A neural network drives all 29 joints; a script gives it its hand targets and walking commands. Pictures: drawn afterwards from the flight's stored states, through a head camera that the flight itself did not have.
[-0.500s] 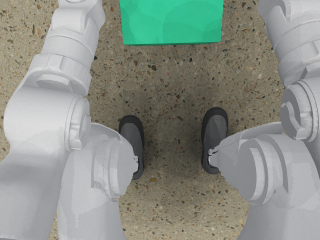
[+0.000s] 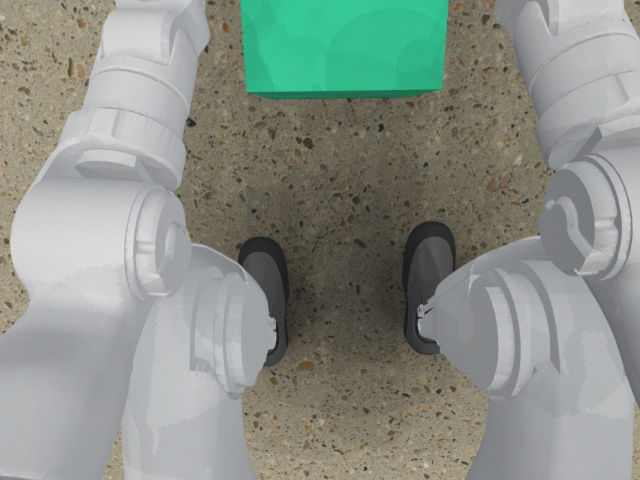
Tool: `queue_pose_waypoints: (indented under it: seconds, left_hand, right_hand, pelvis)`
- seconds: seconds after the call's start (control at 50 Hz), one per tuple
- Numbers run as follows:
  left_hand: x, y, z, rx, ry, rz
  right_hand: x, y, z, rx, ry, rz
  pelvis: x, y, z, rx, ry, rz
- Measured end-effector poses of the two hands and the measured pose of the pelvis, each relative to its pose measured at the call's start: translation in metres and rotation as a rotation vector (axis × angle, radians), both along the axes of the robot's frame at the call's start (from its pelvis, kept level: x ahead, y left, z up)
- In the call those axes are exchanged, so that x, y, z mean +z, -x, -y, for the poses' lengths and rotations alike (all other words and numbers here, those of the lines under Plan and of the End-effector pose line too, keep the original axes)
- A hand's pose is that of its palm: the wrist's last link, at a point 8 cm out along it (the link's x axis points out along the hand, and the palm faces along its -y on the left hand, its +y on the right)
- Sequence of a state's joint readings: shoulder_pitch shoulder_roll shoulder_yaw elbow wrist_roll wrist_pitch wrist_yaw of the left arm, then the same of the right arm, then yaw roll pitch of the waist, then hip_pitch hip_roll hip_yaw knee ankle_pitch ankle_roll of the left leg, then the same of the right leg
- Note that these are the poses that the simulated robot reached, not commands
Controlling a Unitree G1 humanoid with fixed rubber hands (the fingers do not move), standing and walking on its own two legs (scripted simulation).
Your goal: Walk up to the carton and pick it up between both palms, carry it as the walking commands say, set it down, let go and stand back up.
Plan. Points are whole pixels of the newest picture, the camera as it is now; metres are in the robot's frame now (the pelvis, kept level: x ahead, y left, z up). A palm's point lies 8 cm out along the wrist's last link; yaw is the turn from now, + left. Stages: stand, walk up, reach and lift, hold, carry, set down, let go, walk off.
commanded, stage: reach and lift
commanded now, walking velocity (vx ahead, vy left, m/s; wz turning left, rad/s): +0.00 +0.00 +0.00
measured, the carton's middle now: out of the picture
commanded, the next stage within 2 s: none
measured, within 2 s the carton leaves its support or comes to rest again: leaves its support in 0.28 s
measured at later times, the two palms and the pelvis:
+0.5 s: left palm out of the picture +0.56 +0.11 -0.16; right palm out of the picture +0.55 -0.16 -0.16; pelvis +0.01 -0.01 +0.00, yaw +0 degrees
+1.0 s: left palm out of the picture +0.55 +0.11 -0.10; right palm out of the picture +0.55 -0.16 -0.10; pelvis +0.00 +0.00 +0.03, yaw +0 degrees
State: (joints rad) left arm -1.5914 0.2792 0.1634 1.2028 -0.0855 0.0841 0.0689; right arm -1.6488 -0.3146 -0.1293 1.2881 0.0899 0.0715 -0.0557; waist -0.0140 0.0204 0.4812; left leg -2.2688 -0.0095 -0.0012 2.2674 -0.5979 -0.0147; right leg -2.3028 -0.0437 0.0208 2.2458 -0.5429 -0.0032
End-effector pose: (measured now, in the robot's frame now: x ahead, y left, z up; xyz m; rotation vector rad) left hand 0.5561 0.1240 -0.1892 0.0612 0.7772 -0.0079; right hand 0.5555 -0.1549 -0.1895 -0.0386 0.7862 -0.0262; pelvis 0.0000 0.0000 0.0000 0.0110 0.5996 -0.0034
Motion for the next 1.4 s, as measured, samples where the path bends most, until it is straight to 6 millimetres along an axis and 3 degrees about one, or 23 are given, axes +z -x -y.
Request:
queue_pose_waypoints:
  seconds: [0.36, 0.86, 1.14, 1.4]
  left_hand:
    - [0.006, -0.002, 0.009, -0.020, 0.017, -0.027]
    - [0.075, 0.003, 0.014, 0.069, 0.015, 0.075]
    - [0.096, 0.005, 0.012, 0.103, 0.008, 0.095]
    - [0.143, 0.012, 0.020, 0.111, 0.002, 0.117]
  right_hand:
    - [0.007, 0.001, 0.010, 0.003, -0.002, -0.027]
    - [0.076, 0.003, 0.006, -0.072, -0.003, 0.083]
    - [0.095, 0.005, 0.001, -0.091, 0.005, 0.099]
    - [0.139, 0.017, 0.001, -0.169, 0.044, 0.112]
  pelvis:
    - [-0.003, -0.010, 0.004, 0.007, 0.006, -0.021]
    - [0.018, 0.000, 0.004, 0.007, 0.000, -0.059]
    - [0.037, -0.006, 0.005, 0.003, -0.004, -0.120]
    - [0.059, -0.007, 0.003, -0.004, -0.006, -0.173]
